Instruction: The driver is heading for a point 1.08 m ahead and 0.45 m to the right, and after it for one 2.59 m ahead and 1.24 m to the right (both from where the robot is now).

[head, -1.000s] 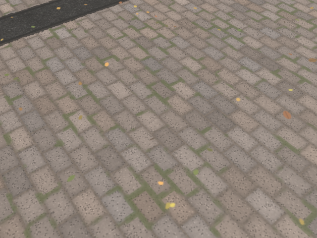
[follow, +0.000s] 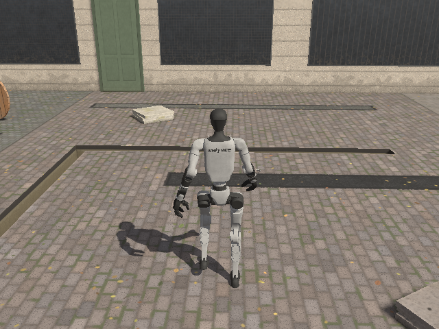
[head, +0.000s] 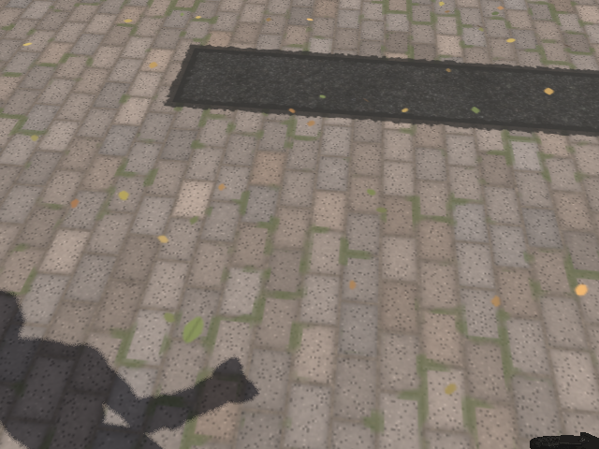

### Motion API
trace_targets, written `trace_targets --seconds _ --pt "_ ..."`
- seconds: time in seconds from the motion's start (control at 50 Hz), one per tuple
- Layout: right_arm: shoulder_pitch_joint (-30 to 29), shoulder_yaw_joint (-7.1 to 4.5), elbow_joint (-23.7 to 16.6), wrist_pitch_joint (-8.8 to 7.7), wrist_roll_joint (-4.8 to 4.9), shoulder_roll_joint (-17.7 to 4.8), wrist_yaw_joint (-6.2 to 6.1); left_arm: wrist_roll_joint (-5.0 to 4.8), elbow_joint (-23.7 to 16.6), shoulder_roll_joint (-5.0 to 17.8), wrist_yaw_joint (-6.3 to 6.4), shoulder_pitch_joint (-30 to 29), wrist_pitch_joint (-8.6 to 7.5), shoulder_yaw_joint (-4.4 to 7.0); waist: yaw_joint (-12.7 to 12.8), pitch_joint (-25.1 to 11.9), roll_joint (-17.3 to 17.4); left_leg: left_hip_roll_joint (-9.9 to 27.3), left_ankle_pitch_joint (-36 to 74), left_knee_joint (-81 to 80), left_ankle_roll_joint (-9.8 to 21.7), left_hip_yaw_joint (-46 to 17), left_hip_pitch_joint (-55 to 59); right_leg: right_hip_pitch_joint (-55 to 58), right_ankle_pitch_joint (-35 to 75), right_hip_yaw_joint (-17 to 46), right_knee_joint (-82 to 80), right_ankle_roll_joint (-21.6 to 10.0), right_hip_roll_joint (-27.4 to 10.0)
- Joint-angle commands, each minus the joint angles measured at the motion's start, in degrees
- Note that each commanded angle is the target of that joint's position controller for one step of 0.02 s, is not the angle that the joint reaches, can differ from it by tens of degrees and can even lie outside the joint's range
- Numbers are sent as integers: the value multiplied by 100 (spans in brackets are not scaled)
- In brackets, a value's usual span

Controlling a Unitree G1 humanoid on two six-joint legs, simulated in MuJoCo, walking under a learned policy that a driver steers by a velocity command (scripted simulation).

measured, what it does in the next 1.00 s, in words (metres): walks ahead, turning right: left foot, then right foot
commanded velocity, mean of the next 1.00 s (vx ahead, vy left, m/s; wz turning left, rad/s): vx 1.00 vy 0.00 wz -0.76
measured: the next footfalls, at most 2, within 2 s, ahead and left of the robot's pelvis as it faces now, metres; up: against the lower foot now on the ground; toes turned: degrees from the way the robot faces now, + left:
left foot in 0.18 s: +0.35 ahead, +0.14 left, +0.00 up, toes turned -5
right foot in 0.62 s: +0.71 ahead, -0.15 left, +0.00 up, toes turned -32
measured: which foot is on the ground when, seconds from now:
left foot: up 0.00-0.16, down 0.18-0.62, up 0.64-1.00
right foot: down 0.00-0.18, up 0.20-0.60, down 0.62-1.00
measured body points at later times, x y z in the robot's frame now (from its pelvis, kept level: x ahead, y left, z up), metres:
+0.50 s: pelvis +0.44 +0.00 -0.01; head +0.47 -0.01 +0.44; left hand +0.74 +0.17 -0.08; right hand +0.29 -0.25 -0.14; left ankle +0.31 +0.14 -0.74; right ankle +0.59 -0.15 -0.67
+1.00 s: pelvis +0.87 -0.21 -0.01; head +0.89 -0.23 +0.43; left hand +1.06 +0.03 -0.13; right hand +0.92 -0.54 -0.06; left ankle +1.13 -0.23 -0.71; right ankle +0.68 -0.12 -0.74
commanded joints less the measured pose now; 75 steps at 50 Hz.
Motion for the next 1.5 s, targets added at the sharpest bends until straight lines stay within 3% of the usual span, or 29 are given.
trace_targets --seconds 0.02,0.12,0.16,0.18,0.2,0.22,0.26,0.4,0.52,0.58,0.6,0.62,0.64,0.66,0.7,0.74,0.94,0.98,1.02,1.04,1.06,1.08,1.14,1.24,1.38,1.4,1.44,1.46,1.5 --pt "-510 196 -678 -95 12 16 127 -89 -489 362 -50 -652 -174 -24 -543 789 -448 410 793 -1622 -232 76 171 -1024 268 1505 -1828 -957 -1231" --pt "-601 114 -576 -162 111 -303 23 -155 -342 1034 -125 -108 -144 94 -520 434 -444 -167 808 -2824 -208 567 2132 -480 3322 1155 -1171 -815 -1321" --pt "965 -77 -86 -205 3 -626 -183 -178 -252 1159 -105 25 -86 114 -1259 -616 -383 -334 378 -3054 -122 598 4224 -736 4102 880 1365 -649 -924" --pt "1948 -233 11 -228 -128 -1104 -329 -169 -372 813 -111 -87 -92 23 -1705 -1244 -26 857 -1061 -3187 -18 -560 5492 -1858 2515 713 3268 -564 -543" --pt "2267 -304 13 -231 -288 -1482 -384 -345 -615 -152 -73 400 -72 -169 -1269 -2086 1156 2616 -2842 -3966 250 -3253 6438 -3223 -1157 707 5307 -499 -173" --pt "2043 -317 19 -169 -94 -1277 -379 -347 -709 264 -39 71 -10 -99 -1269 -1898 988 2580 -3508 -4878 395 -4279 5734 -3680 -585 794 5862 -588 -244" --pt "1229 -158 97 -216 29 -516 -333 -189 -751 307 -116 -681 97 -72 -897 -342 242 1976 -1794 -4820 262 -2329 4287 -3833 234 751 5467 -545 -735" --pt "1342 -29 691 -483 243 63 -285 2 -1200 -126 -390 -1715 506 -162 -301 599 259 1266 1539 -5476 -98 702 3227 -3933 1183 414 4661 -376 -1001" --pt "1674 -130 917 -458 208 -591 -440 -28 -1533 105 -555 -2652 468 -276 -229 779 -59 992 5141 -5310 -387 2012 3612 -2412 2052 -816 2243 -854 -246" --pt "1438 -292 780 -183 121 -1200 -581 -59 -1076 626 -426 -887 456 -90 793 -304 392 1331 7594 -2715 -384 1875 3950 -481 1159 -775 2160 -1162 287" --pt "1213 -314 662 -86 79 -1245 -566 -53 -675 897 -320 357 439 71 1280 -870 252 1330 6912 -971 -284 1706 3319 969 784 -403 1879 -1337 382" --pt "1268 -269 711 -66 28 -934 -458 -103 -523 1160 -158 415 475 224 1065 -678 -444 533 2309 1156 -371 1648 2016 1806 232 258 1609 -1498 105" --pt "1702 -43 239 -150 20 -109 -374 -5 -718 1746 -91 -331 576 314 -6 -648 -1842 -300 -1715 3314 -664 1230 -403 2774 840 2825 1367 -2149 -1043" --pt "1314 -12 -229 -317 109 -427 -375 -36 -964 1916 -80 -221 616 401 302 -1552 -1335 -277 -1400 3497 -598 13 -1254 3308 -542 4708 -89 -2748 -1623" --pt "824 5 -218 -464 91 -655 -381 -72 -860 1326 4 -474 541 297 -95 -83 52 274 -647 2247 -558 -147 -1202 1604 -755 4462 -970 -2213 -1558" --pt "897 61 -174 -261 -84 -532 -385 -106 -885 1068 50 -797 361 193 -568 340 356 548 -742 1488 -731 -171 -351 84 254 3548 -975 -2031 -1064" --pt "-946 236 -927 -52 186 -201 -229 -216 -761 1104 -51 -321 114 245 39 405 -480 96 1851 -2795 -732 289 1206 -428 3006 2573 -784 -1261 -290" --pt "-587 149 -848 -77 188 -436 -285 -193 -803 1218 6 -474 128 277 -173 170 -528 -114 1456 -3321 -656 173 1926 -27 3774 2716 -209 -1023 -333" --pt "1120 -99 -430 -116 237 -952 -439 -113 -863 1547 -27 -849 114 331 -1159 -796 -437 -225 479 -3276 -547 223 3781 -110 4585 2583 1830 -770 -169" --pt "2396 -255 -192 -135 141 -1300 -573 -85 -968 1130 -50 -1054 40 216 -1709 -1428 -194 491 -734 -3076 -408 -370 5232 -971 3592 2298 3515 -687 68" --pt "2748 -334 -120 -155 -129 -1647 -616 -215 -1213 93 -36 -816 12 -48 -1394 -1858 1388 2152 -2863 -3843 -140 -2817 6408 -2709 -1214 1656 5295 -610 706" --pt "2033 -393 -188 -132 -76 -1654 -524 -271 -1376 305 -30 -397 51 -136 -833 -2032 2192 2522 -3659 -4907 244 -5152 6057 -3469 -1014 1326 5962 -641 475" --pt "1243 -144 -49 -129 -3 -416 -382 84 -1165 568 -141 -1307 221 -122 -703 -152 -68 1559 -762 -4753 333 -2453 3813 -3198 58 1040 5365 -449 -212" --pt "1585 -57 682 -388 301 -473 -220 193 -1499 246 -184 -1604 275 -287 -219 58 434 1095 4626 -4635 498 -821 3132 -2772 -260 775 3480 -33 -67" --pt "1625 -260 737 -133 423 -906 -226 135 -1371 547 -90 -1648 214 -336 -35 -131 114 340 3426 -3723 -167 -608 2259 108 2331 561 700 -152 -45" --pt "1712 -257 681 -122 462 -835 -231 213 -1325 757 -1 -1339 152 -278 82 -359 -154 23 2667 -2829 -284 -533 1994 694 3042 769 600 -223 -439" --pt "3009 -144 492 82 651 -245 -430 127 -1515 1156 62 -782 216 -151 -176 -2288 -1869 -666 -2793 333 -397 21 1101 2227 7166 2861 1018 -1103 -3331" --pt "3048 -253 716 251 422 -625 -497 -111 -1580 770 82 -1030 312 -187 -227 -2099 -1096 -432 -2457 728 -375 -54 975 1709 6179 2646 869 -1148 -2900" --pt "2431 -297 613 405 269 -538 -433 -105 -1651 224 161 -1719 354 -331 -474 -923 -896 -124 -1746 727 -538 103 641 671 4569 1825 275 -978 -2277"
Velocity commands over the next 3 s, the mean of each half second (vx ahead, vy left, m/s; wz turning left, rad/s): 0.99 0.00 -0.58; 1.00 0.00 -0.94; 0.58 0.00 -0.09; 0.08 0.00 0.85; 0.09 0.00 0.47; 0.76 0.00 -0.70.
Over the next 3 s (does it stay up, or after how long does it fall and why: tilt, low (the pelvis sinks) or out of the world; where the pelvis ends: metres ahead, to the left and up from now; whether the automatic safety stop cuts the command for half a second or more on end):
stays up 1.35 -0.59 -0.03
